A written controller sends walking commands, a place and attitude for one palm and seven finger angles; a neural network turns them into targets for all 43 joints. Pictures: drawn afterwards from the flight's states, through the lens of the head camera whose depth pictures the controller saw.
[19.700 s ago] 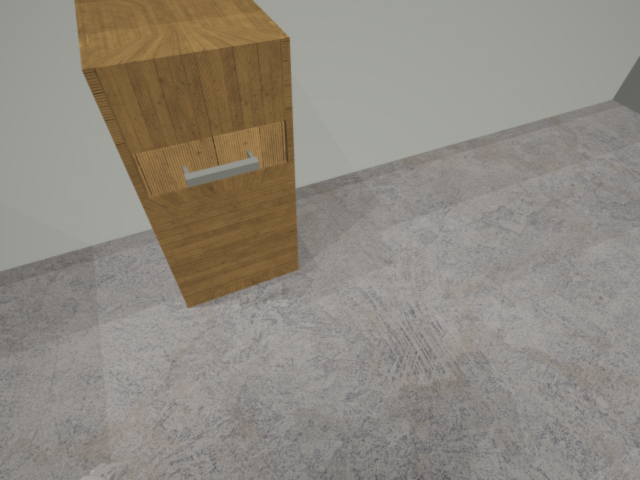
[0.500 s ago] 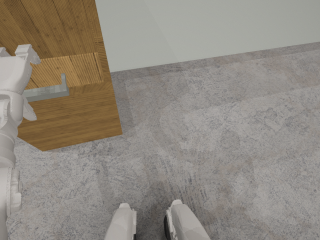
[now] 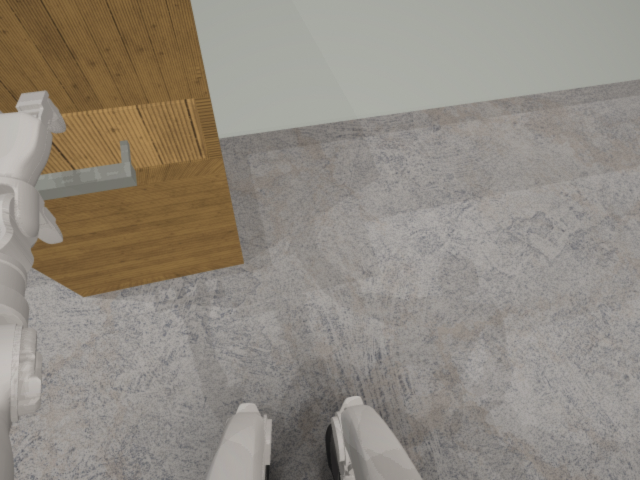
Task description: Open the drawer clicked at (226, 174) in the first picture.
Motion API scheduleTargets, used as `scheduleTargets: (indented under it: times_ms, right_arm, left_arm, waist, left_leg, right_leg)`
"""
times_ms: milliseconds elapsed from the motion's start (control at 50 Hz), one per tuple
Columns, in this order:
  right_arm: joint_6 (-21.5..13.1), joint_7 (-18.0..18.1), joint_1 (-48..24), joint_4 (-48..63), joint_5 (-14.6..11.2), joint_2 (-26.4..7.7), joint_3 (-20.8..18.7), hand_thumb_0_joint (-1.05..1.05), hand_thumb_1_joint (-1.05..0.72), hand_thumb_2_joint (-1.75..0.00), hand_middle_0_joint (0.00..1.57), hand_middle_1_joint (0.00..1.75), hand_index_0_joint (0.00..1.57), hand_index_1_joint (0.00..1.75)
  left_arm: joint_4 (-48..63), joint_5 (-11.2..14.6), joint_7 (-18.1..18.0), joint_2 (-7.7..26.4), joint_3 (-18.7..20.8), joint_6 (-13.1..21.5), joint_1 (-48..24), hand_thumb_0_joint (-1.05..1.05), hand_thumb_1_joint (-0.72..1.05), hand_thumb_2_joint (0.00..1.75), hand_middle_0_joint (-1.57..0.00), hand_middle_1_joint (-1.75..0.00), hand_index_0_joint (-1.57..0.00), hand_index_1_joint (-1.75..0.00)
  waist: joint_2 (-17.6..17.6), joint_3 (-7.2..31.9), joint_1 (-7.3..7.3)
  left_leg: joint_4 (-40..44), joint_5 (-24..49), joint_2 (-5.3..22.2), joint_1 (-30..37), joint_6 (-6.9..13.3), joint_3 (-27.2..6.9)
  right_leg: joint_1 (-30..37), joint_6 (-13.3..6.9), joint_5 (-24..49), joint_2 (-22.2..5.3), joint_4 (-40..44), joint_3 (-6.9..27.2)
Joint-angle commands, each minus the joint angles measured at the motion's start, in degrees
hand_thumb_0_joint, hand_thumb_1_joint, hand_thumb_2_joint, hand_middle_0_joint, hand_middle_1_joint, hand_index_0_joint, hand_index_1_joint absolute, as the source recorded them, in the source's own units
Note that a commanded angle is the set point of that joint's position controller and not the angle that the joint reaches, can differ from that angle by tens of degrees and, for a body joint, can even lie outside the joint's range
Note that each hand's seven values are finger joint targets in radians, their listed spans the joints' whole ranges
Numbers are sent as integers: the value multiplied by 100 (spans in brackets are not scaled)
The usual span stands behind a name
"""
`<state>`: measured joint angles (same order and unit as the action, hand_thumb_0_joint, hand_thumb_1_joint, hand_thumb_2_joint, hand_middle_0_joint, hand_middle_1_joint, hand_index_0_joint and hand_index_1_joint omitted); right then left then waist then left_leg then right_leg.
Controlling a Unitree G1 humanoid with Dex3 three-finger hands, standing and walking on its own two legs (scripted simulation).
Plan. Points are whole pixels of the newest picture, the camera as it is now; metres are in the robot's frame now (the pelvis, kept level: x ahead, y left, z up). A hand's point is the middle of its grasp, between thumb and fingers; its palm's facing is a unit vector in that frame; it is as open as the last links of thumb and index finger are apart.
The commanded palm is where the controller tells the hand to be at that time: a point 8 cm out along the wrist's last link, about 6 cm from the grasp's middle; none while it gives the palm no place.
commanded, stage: move the hooked fingers above the handle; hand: left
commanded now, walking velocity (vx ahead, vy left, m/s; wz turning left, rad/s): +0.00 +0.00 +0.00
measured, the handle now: (59, 171) +0.53 +0.34 -0.06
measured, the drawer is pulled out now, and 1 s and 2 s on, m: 0.00 0.00 0.00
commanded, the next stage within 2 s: lower the fingers behind the handle in 1.46 s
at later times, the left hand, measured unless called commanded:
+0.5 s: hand (28, 182) +0.48 +0.34 -0.01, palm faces -0.09 +0.01 -1.00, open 13.8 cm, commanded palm +0.47 +0.32 +0.05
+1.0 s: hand (33, 183) +0.48 +0.33 -0.01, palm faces -0.06 -0.03 -1.00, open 13.8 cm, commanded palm +0.48 +0.32 +0.05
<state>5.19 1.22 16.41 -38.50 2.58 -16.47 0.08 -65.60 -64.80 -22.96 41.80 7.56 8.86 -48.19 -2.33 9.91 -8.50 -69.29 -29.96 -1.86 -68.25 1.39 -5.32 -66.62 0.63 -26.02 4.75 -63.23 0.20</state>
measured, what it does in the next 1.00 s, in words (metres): stands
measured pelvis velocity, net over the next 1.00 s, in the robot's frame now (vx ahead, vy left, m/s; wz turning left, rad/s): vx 0.01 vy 0.00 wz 0.00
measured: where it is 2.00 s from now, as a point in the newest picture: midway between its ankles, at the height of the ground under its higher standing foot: outside the picture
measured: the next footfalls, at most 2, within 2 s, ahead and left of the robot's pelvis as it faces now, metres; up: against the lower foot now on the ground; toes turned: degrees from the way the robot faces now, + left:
none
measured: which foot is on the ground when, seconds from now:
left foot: down 0.00-1.00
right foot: down 0.00-1.00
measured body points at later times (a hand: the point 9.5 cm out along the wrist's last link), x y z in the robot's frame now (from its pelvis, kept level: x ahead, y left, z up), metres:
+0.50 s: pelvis +0.01 +0.00 +0.00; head +0.16 +0.02 +0.43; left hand +0.48 +0.33 +0.05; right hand +0.04 -0.28 -0.12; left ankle +0.01 +0.10 -0.64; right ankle +0.03 -0.13 -0.64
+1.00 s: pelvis +0.01 +0.00 +0.00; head +0.17 +0.03 +0.42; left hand +0.48 +0.33 +0.04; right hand +0.04 -0.28 -0.12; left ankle +0.01 +0.10 -0.64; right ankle +0.03 -0.13 -0.64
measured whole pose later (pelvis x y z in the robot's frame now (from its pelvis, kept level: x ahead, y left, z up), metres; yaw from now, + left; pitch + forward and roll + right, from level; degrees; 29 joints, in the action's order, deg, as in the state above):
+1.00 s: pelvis +0.01 +0.00 +0.00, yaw +0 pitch +29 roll -5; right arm 5.6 0.9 16.4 -40.7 2.9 -15.5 -0.5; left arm -61.7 -64.0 -21.4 40.1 8.3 9.8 -44.3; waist -2.6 10.0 -7.1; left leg -68.8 -30.3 -1.9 -67.6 1.6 -5.2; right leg -65.9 0.9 -26.4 4.6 -62.6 0.2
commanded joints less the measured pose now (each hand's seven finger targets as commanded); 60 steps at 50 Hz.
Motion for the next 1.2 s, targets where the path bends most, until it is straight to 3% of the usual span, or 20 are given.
scheduleTargets:
  times_ms: [0, 20, 60, 120, 180, 220, 280, 340, 420, 460, 520, 560, 620, 660, 720, 820, 900, 1040, 1120, 1180]
  right_arm:
    - [82, 20, 1075, 159, -2, -1062, -340, 0, -90, -90, 20, 30, 20, 30]
    - [112, 22, 1073, 167, -20, -1068, -332, 0, -90, -90, 20, 30, 20, 30]
    - [83, 57, 1067, 154, -56, -1052, -337, 0, -90, -90, 20, 30, 20, 30]
    - [7, 118, 1076, 80, -47, -1068, -389, 0, -90, -90, 20, 30, 20, 30]
    - [-86, 163, 1107, -55, -16, -1019, -453, 0, -90, -90, 20, 30, 20, 30]
    - [-110, 151, 1134, -137, 22, -998, -485, 0, -90, -90, 20, 30, 20, 30]
    - [-53, 58, 1152, -204, 48, -995, -476, 0, -90, -90, 20, 30, 20, 30]
    - [49, -26, 1145, -132, 26, -1008, -403, 0, -90, -90, 20, 30, 20, 30]
    - [143, -43, 1068, 28, -27, -1035, -349, 0, -90, -90, 20, 30, 20, 30]
    - [138, -5, 1044, 63, -52, -1043, -333, 0, -90, -90, 20, 30, 20, 30]
    - [79, 73, 1034, 65, -43, -1029, -376, 0, -90, -90, 20, 30, 20, 30]
    - [29, 95, 1026, 28, -26, -1013, -421, 0, -90, -90, 20, 30, 20, 30]
    - [-2, 98, 972, -47, -3, -983, -453, 0, -90, -90, 20, 30, 20, 30]
    - [-6, 73, 981, -85, -8, -1007, -436, 0, -90, -90, 20, 30, 20, 30]
    - [-14, 24, 1042, -65, 10, -1014, -479, 0, -90, -90, 20, 30, 20, 30]
    - [18, 19, 1093, -51, -9, -1028, -467, 0, -90, -90, 20, 30, 20, 30]
    - [18, 60, 1105, -79, 16, -1044, -458, 0, -90, -90, 20, 30, 20, 30]
    - [69, 15, 1009, -61, 7, -1030, -363, 0, -90, -90, 20, 30, 20, 30]
    - [112, -3, 1074, 40, -22, -1041, -358, 0, -90, -90, 20, 30, 20, 30]
    - [102, 21, 1070, 34, -41, -1031, -383, 0, -90, -90, 20, 30, 20, 30]
  left_arm:
    - [989, 59, -61, 2183, 587, -208, -1644, 0, -50, 30, -30, -120, -30, -120]
    - [914, 98, -35, 2160, 571, -253, -1505, 0, -50, 30, -30, -120, -30, -120]
    - [939, 181, 51, 2016, 443, -245, -1657, 0, -50, 30, -30, -120, -30, -120]
    - [1485, 244, 139, 2167, 571, 80, -1909, 0, -50, 30, -30, -120, -30, -120]
    - [1784, 212, 112, 1894, 420, 399, -2196, 0, -50, 30, -30, -120, -30, -120]
    - [1830, 180, 3, 1774, 421, 497, -2041, 0, -50, 30, -30, -120, -30, -120]
    - [1425, 220, -134, 1658, 501, 328, -1687, 0, -50, 30, -30, -120, -30, -120]
    - [971, 237, -208, 1707, 500, -51, -1426, 0, -50, 30, -30, -120, -30, -120]
    - [850, 169, -116, 1825, 439, -369, -1300, 0, -50, 30, -30, -120, -30, -120]
    - [928, 175, -30, 1984, 474, -339, -1448, 0, -50, 30, -30, -120, -30, -120]
    - [1465, 235, 105, 2149, 668, 27, -1540, 0, -50, 30, -30, -120, -30, -120]
    - [1697, 245, 123, 2064, 682, 290, -1575, 0, -50, 30, -30, -120, -30, -120]
    - [1546, 201, 12, 1712, 509, 471, -1504, 0, -50, 30, -30, -120, -30, -120]
    - [1202, 176, -94, 1737, 525, 408, -1462, 0, -50, 30, -30, -120, -30, -120]
    - [1215, 146, -212, 1613, 420, 276, -1538, 0, -50, 30, -30, -120, -30, -120]
    - [1183, 207, -141, 1577, 288, 15, -1731, 0, -50, 30, -30, -120, -30, -120]
    - [1735, 177, -101, 1960, 519, 123, -2085, 0, -50, 30, -30, -120, -30, -120]
    - [1085, 160, -189, 1897, 515, -113, -1658, 0, -50, 30, -30, -120, -30, -120]
    - [897, 209, -24, 1820, 462, -251, -1216, 0, -50, 30, -30, -120, -30, -120]
    - [981, 258, 87, 1660, 368, -153, -1354, 0, -50, 30, -30, -120, -30, -120]
  waist:
    - [-900, 3152, 261]
    - [-764, 3132, 283]
    - [-512, 2900, 142]
    - [-751, 3340, 150]
    - [-952, 3313, -1]
    - [-1197, 3312, 72]
    - [-1145, 3086, 150]
    - [-873, 2695, 237]
    - [-670, 2661, 284]
    - [-488, 2638, 237]
    - [-678, 3107, 281]
    - [-757, 3190, 251]
    - [-842, 2802, 135]
    - [-734, 2434, 126]
    - [-1011, 2829, 160]
    - [-894, 2969, 90]
    - [-1233, 3450, 160]
    - [-937, 2623, 188]
    - [-748, 2821, 309]
    - [-622, 2702, 202]
  left_leg:
    - [751, 2878, 146, 2472, 37, 239]
    - [780, 2767, 121, 2369, 52, 259]
    - [819, 2376, 126, 2116, 116, 265]
    - [772, 2384, 147, 2386, 120, 222]
    - [702, 2566, 202, 2712, 60, 103]
    - [671, 2903, 226, 2975, -33, 55]
    - [669, 3249, 233, 2989, -92, 60]
    - [804, 2990, 182, 2582, -20, 166]
    - [925, 2652, 129, 2327, 67, 286]
    - [953, 2380, 111, 2118, 132, 331]
    - [882, 2623, 136, 2397, 128, 296]
    - [809, 2712, 158, 2530, 113, 266]
    - [734, 2671, 191, 2541, 71, 212]
    - [757, 2434, 179, 2293, 58, 180]
    - [726, 2721, 172, 2620, -7, 160]
    - [783, 2768, 181, 2735, -6, 149]
    - [769, 3157, 204, 3105, -60, 87]
    - [904, 2701, 179, 2586, 0, 156]
    - [944, 2923, 157, 2613, 20, 219]
    - [969, 2734, 185, 2557, 51, 206]
  right_leg:
    - [1509, -281, 1966, -40, 451, -275]
    - [1651, -269, 1946, -41, 474, -262]
    - [1692, -236, 1789, -55, 563, -237]
    - [1611, -245, 1717, -72, 528, -192]
    - [1136, -265, 1573, -62, 490, -239]
    - [921, -299, 1594, -45, 447, -287]
    - [877, -310, 1689, -27, 436, -351]
    - [1200, -300, 1775, -20, 517, -366]
    - [1650, -279, 1901, -23, 638, -280]
    - [1882, -251, 1898, -40, 698, -205]
    - [1944, -259, 2081, -66, 603, -160]
    - [1792, -259, 2040, -65, 568, -155]
    - [1230, -278, 1748, -52, 531, -216]
    - [1053, -293, 1506, -46, 521, -266]
    - [980, -300, 1586, -43, 469, -308]
    - [1162, -271, 1675, -30, 554, -317]
    - [1232, -290, 1829, -44, 483, -315]
    - [1244, -290, 1610, -36, 589, -348]
    - [1614, -282, 1924, -23, 623, -319]
    - [1538, -272, 1819, -41, 667, -296]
